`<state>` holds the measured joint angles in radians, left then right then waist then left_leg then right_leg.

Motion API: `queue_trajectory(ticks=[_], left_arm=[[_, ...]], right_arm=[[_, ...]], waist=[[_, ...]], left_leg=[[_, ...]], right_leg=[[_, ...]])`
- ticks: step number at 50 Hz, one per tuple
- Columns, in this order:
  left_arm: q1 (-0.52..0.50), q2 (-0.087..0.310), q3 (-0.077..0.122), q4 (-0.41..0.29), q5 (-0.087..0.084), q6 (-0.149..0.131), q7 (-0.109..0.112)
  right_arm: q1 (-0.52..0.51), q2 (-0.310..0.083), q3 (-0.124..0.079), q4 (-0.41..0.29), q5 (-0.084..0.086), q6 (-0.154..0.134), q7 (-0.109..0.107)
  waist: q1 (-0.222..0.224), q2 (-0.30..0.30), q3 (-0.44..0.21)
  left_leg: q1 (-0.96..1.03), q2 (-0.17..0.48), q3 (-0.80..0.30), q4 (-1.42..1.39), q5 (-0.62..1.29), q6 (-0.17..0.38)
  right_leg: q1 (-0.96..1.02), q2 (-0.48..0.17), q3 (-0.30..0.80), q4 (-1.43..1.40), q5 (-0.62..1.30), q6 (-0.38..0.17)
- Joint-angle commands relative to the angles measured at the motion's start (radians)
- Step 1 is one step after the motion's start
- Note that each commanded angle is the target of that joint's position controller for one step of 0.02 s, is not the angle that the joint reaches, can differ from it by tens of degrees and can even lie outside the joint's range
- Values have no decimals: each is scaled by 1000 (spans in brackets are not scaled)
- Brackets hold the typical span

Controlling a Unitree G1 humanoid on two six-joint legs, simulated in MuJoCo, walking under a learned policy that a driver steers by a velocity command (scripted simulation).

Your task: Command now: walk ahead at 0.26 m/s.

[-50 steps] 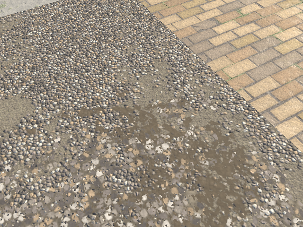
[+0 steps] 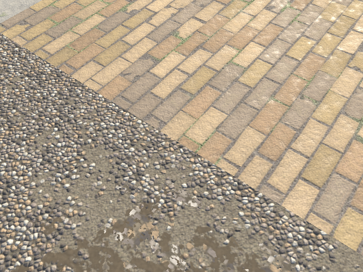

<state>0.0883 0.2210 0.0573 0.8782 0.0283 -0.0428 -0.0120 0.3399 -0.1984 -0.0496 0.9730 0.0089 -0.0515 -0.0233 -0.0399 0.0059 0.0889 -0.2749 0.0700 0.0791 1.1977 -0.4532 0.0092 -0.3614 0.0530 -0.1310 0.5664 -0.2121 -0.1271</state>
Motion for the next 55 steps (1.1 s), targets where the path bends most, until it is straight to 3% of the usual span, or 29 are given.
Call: queue_trajectory(ticks=[1,2,4,7,12,17,20,21,22,23,24,25,27,28,29,32,37,41,45,47,48,49,50,51,52,54,55], left_arm=[[126,72,11,14,-20,-19,25],[108,58,3,14,-17,-23,27],[129,83,2,24,-14,-38,28],[123,99,2,15,-16,-40,37],[167,99,0,25,-17,-14,60],[195,129,16,29,-6,17,63],[194,150,28,21,-3,36,63],[190,158,33,19,-3,40,63],[202,161,36,16,-2,44,59],[201,119,27,-42,-15,43,51],[110,95,18,-82,-10,63,53],[103,92,16,-81,-7,74,50],[88,93,19,-74,-18,66,48],[96,113,25,-78,-3,66,48],[122,113,26,-67,8,71,46],[140,93,22,-76,-3,84,41],[74,104,19,-120,-9,90,48],[61,107,14,-144,-16,78,51],[122,114,11,-153,-29,60,56],[215,110,9,-135,-30,49,64],[228,172,22,-137,-16,43,73],[182,273,39,-170,-2,46,77],[138,286,47,-182,14,52,66],[109,216,28,-194,16,48,59],[65,175,17,-198,8,44,54],[58,167,14,-208,-1,36,54],[89,168,15,-204,-2,30,51]], right_arm=[[64,-83,-18,-25,-22,7,0],[111,-70,-19,-4,-33,25,4],[139,-51,-23,10,-31,45,10],[81,-53,-28,-13,-32,60,14],[-68,-43,-18,-84,-40,71,25],[-103,-56,-19,-129,-44,78,31],[-96,-58,-24,-153,-38,75,33],[-70,-57,-25,-155,-36,66,32],[-15,-94,-36,-149,-39,52,25],[24,-245,-74,-161,-48,43,12],[87,-271,-87,-143,-15,55,11],[71,-263,-85,-146,-7,63,12],[-77,-187,-61,-175,-14,83,0],[-127,-159,-52,-191,-8,86,-3],[-146,-152,-49,-203,-14,85,0],[-110,-194,-60,-202,-17,68,12],[-83,-222,-68,-213,-26,78,16],[-98,-236,-74,-231,-33,85,25],[-141,-238,-78,-246,-32,92,35],[-187,-231,-76,-256,-17,99,35],[-180,-190,-65,-268,-8,97,31],[-128,-117,-50,-283,1,91,26],[-152,-205,-69,-275,-38,89,21],[-156,-235,-78,-270,-50,89,29],[-130,-229,-80,-251,-52,91,43],[-89,-220,-77,-230,-50,99,73],[-102,-210,-72,-232,-49,99,83]], waist=[[29,-16,-94],[5,-32,-98],[-16,-44,-120],[-15,-86,-118],[33,-117,-94],[52,-110,-83],[48,-97,-80],[23,-69,-95],[-12,19,-136],[-8,249,-189],[-55,252,-253],[-33,115,-220],[26,46,-77],[47,70,-69],[55,79,-94],[50,61,-146],[11,114,-135],[3,118,-139],[26,131,-154],[82,114,-149],[75,11,-132],[34,-217,-138],[49,-208,-96],[25,-143,-72],[-1,-133,-44],[-1,-174,-48],[18,-153,-48]], left_leg=[[-201,18,-116,1,62,12],[-138,9,-113,-33,90,10],[-106,-23,-100,-62,137,5],[-169,-28,-71,-129,218,-1],[-200,-14,-21,-354,279,1],[-179,-27,11,-450,155,39],[-131,-43,22,-535,79,71],[-61,-52,20,-623,143,85],[58,-33,-53,-743,332,116],[223,218,-417,-789,816,238],[244,331,-582,-840,1017,383],[214,307,-497,-849,895,391],[81,184,-371,-891,628,298],[66,136,-336,-896,597,260],[68,110,-315,-889,628,250],[107,93,-325,-880,633,242],[112,90,-427,-914,355,243],[83,87,-495,-905,312,240],[50,72,-563,-876,396,206],[-34,18,-554,-840,324,136],[-129,-59,-491,-751,164,70],[-286,-225,-272,-509,-40,13],[-322,-209,-185,-317,-93,4],[-295,-162,-216,-218,-21,13],[-307,-155,-207,-157,51,12],[-363,-138,-172,-62,119,-4],[-392,-127,-161,-49,134,-13]], right_leg=[[256,-334,219,-269,778,-99],[206,-316,165,-284,785,-68],[196,-299,106,-286,888,-52],[220,-280,30,-285,859,-39],[271,-293,-31,-264,721,-56],[311,-363,-17,-185,643,-83],[305,-394,-4,-91,591,-62],[281,-380,-26,-13,573,-28],[220,-326,-66,148,496,34],[-24,-162,-132,450,96,115],[-155,-16,25,632,-472,144],[-184,-61,115,701,-442,151],[-212,-95,144,632,-276,154],[-200,-101,147,586,-219,157],[-179,-84,137,588,-190,161],[-165,-73,149,517,-176,177],[-173,-66,170,359,-191,186],[-107,-43,178,256,-205,169],[31,-4,176,91,-218,134],[198,6,164,-167,-96,109],[273,-119,284,-318,-133,81],[340,-401,576,-403,-188,-2],[184,-469,634,-419,-231,-91],[137,-418,583,-423,-315,-88],[129,-346,491,-426,-343,-48],[210,-278,375,-431,-314,-13],[250,-273,348,-432,-292,-15]])
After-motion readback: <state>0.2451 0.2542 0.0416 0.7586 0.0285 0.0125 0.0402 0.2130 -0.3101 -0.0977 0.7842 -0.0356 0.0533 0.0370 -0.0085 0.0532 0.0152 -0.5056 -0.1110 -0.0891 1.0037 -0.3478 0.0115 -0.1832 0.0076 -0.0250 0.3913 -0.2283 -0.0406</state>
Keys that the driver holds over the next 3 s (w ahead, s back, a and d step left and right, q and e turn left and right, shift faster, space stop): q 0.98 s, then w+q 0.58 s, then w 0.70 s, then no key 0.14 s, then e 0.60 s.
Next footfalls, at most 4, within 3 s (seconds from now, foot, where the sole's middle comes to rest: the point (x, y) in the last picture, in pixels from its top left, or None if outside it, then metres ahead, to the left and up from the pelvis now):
0.44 left None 0.15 0.12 -0.76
0.96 right None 0.19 -0.07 -0.76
1.50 left None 0.16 0.25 -0.76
2.02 right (55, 269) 0.47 0.47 -0.76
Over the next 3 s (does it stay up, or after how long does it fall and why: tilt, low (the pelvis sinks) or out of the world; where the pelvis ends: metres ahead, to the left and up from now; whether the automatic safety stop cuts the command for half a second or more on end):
stays up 0.46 0.61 0.00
